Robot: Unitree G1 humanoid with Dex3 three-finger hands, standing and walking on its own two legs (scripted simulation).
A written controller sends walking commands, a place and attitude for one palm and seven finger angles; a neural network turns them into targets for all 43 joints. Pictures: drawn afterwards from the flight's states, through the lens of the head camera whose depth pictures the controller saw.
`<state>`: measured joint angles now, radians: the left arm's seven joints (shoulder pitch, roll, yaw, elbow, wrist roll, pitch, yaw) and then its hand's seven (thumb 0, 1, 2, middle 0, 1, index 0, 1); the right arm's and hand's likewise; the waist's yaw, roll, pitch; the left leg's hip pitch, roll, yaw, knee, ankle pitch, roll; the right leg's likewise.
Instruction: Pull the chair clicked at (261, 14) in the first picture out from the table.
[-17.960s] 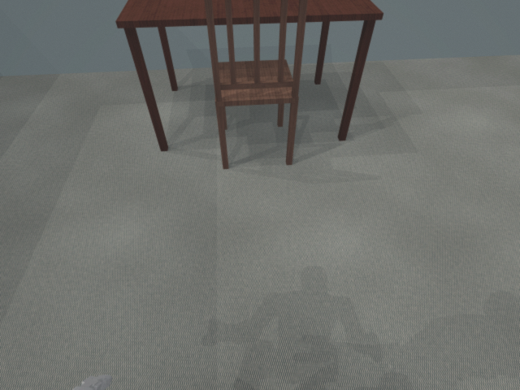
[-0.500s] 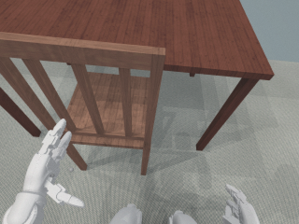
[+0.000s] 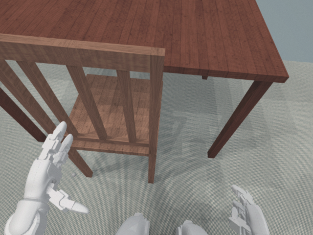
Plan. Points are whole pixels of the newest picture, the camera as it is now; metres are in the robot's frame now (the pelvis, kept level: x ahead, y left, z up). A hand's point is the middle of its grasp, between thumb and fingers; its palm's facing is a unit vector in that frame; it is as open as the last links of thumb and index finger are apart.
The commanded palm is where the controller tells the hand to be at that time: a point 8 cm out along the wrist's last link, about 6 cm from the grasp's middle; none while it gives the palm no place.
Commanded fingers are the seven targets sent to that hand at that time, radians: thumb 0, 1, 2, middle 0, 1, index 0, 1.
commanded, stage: aim the fingers beside a spindle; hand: left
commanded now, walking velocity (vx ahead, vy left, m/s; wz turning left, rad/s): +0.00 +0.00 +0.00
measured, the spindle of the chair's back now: (92, 109) +0.44 +0.22 +0.01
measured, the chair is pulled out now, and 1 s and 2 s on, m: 0.00 0.00 0.00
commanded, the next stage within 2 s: none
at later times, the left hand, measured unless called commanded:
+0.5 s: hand (100, 172) +0.26 +0.15 +0.02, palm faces -0.06 -1.00 -0.03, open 17.0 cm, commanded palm +0.24 +0.21 +0.03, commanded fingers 0.00 -0.50 0.30 -0.06 -0.08 -0.06 -0.08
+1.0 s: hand (117, 167) +0.28 +0.12 +0.00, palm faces -0.07 -1.00 -0.01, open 17.0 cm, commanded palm +0.26 +0.17 +0.01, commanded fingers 0.00 -0.50 0.30 -0.06 -0.08 -0.06 -0.08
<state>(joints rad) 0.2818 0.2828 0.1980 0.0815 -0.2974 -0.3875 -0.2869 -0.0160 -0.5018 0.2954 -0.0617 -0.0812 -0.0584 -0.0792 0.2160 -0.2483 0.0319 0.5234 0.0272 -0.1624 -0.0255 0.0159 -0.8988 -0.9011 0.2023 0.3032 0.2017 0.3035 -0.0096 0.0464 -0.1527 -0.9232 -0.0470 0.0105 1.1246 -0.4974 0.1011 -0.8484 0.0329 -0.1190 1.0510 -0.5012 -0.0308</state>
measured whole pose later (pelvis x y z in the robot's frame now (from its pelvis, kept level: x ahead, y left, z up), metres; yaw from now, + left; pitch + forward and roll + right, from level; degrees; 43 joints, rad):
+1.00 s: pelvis +0.00 -0.02 -0.03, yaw -1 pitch +21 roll -3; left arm 0.17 0.19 0.02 0.12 -0.18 -0.42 -0.11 -0.02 -0.50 0.30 -0.06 -0.08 -0.06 -0.08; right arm 0.20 -0.25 0.02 0.51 0.00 -0.09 0.01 0.02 -0.90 -0.90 0.20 0.30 0.20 0.30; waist -0.02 0.04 -0.18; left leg -1.08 -0.03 0.02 1.26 -0.56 0.09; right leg -1.02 0.04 -0.12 1.21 -0.57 -0.06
